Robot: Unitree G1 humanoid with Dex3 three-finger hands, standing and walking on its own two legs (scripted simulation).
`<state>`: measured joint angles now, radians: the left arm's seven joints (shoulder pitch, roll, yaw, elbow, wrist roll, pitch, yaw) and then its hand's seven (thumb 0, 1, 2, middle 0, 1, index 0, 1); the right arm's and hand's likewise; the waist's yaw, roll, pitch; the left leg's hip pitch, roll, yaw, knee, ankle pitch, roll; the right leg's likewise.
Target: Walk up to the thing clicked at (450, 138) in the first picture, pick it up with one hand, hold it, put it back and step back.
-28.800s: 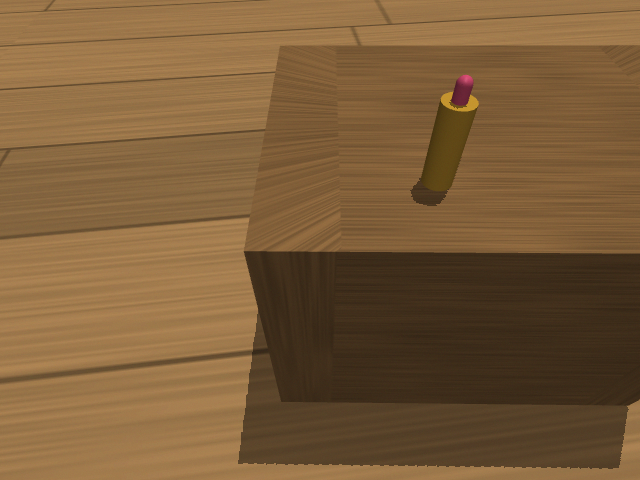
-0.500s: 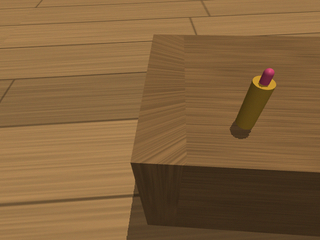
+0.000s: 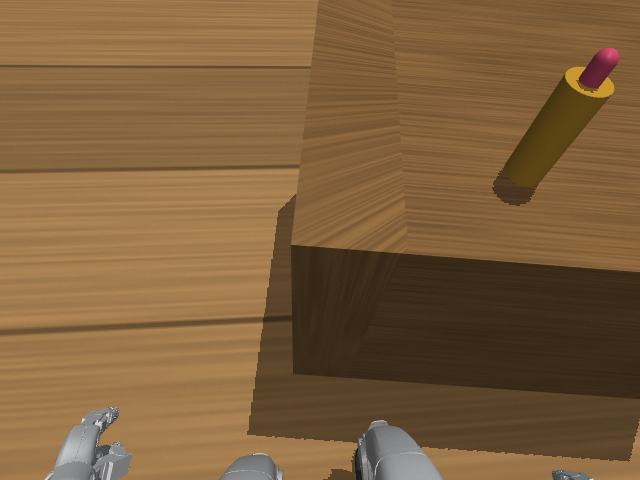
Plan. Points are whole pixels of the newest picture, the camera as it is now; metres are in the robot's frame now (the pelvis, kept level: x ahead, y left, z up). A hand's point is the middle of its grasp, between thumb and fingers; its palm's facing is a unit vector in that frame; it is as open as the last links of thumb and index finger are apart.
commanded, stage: step back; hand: right
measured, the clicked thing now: (560, 121) +0.54 -0.32 +0.10
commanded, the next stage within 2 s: none
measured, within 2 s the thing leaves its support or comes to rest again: neither
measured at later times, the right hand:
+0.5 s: hand out of the picture +0.00 -0.28 -0.14, palm faces +0.04 +0.93 -0.36, open 7.4 cm
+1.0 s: hand out of the picture -0.13 -0.27 -0.11, palm faces +0.01 +0.90 -0.44, open 7.4 cm
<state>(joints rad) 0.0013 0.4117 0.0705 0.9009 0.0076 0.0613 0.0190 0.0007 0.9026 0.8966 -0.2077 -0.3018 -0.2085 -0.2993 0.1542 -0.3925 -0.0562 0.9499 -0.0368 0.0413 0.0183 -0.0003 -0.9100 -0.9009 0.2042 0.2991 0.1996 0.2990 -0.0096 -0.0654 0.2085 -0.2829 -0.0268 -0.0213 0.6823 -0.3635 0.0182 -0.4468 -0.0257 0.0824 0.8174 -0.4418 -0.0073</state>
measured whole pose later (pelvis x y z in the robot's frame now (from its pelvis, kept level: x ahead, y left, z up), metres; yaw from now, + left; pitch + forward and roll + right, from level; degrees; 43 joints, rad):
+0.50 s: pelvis -0.10 +0.00 +0.01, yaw -5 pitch -2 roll +1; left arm 0.18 0.35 0.07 0.85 0.03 0.04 0.00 0.00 0.90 0.90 -0.21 -0.30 -0.21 -0.30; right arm 0.12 -0.40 -0.04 0.86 0.01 0.06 -0.01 0.00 -0.91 -0.90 0.21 0.30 0.20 0.30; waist 0.02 0.02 0.17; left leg -0.47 -0.11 -0.13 1.10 -0.50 0.00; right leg -0.26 0.01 0.04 0.61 -0.32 -0.03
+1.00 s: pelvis -0.24 +0.01 +0.01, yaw -5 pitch -2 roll -1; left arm 0.20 0.41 0.09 0.82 0.01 0.06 0.00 0.00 0.90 0.90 -0.21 -0.30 -0.21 -0.30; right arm 0.12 -0.38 -0.04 0.80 -0.04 0.02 0.00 0.00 -0.90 -0.90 0.21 0.30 0.21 0.30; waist 0.02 -0.03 0.18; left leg -0.36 0.05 0.00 0.60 -0.21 0.01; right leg -0.32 0.05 0.11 0.93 -0.50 0.03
